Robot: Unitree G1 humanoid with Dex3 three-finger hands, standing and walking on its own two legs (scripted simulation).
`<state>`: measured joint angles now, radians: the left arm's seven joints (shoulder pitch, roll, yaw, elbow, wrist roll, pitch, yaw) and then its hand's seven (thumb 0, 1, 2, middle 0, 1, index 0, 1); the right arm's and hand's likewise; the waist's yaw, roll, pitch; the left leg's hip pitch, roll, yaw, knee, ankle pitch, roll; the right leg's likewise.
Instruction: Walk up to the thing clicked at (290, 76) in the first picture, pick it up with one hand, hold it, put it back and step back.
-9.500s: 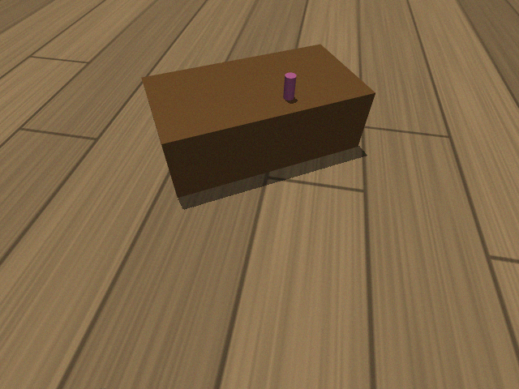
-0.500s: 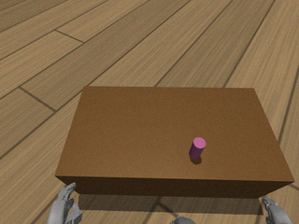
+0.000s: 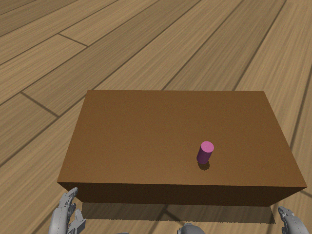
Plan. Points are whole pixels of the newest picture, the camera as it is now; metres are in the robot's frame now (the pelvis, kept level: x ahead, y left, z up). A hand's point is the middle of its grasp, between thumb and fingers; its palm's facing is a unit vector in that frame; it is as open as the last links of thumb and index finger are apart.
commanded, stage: go down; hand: right
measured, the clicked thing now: (204, 153) +0.48 -0.20 -0.30
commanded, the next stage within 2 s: approach in 1.92 s
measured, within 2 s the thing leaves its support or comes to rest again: neither
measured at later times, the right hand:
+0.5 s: hand out of the picture +0.15 -0.27 -0.08, palm faces +0.09 +0.94 -0.33, open 17.7 cm
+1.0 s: hand (278, 190) +0.24 -0.31 -0.05, palm faces +0.18 +0.95 -0.24, open 17.7 cm
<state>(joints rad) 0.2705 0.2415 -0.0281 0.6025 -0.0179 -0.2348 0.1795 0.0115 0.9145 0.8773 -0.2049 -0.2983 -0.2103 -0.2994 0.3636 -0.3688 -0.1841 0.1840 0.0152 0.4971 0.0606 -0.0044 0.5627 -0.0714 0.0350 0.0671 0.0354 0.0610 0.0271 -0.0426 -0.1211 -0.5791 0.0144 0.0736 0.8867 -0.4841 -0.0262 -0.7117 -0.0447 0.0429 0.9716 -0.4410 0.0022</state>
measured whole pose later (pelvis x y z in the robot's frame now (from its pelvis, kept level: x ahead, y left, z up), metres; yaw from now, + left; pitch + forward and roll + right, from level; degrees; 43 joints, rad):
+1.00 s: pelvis -0.01 +0.00 -0.01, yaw +0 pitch +12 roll +3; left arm 0.25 0.25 -0.04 0.67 0.00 -0.27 0.20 0.01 0.90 0.89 -0.21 -0.30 -0.21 -0.31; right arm 0.04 -0.49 -0.37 0.44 0.09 0.28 0.22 -0.01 0.59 -0.09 0.02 0.07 0.02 0.07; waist 0.04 -0.02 -0.09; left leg -0.64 0.01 0.08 0.93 -0.49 -0.02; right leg -0.77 -0.04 0.05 1.00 -0.44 0.01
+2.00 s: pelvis -0.01 -0.01 -0.03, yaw +3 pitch +21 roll +4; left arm 0.31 0.31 -0.07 0.68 0.02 -0.13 0.07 0.01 0.92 0.87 -0.20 -0.30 -0.21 -0.29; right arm -0.54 -0.80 -0.64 1.18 0.10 -0.26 0.57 -0.01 0.60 -0.05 0.05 0.06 0.04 0.05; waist 0.09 0.02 -0.09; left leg -0.90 0.00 0.05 1.04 -0.50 -0.03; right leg -1.02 -0.06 0.03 1.12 -0.47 -0.01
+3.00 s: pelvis -0.10 +0.00 -0.33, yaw +10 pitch +33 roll +8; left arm 0.22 0.29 -0.11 0.64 0.08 -0.01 -0.03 0.00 0.92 0.88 -0.20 -0.30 -0.21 -0.30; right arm -0.94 -0.76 -0.62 1.10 0.06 -0.39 0.36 -0.01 0.55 -0.03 0.06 0.04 0.04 0.03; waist 0.18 0.00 -0.09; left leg -2.04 -0.04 0.09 2.15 -0.69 -0.02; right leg -2.17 -0.08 0.15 2.19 -0.60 0.01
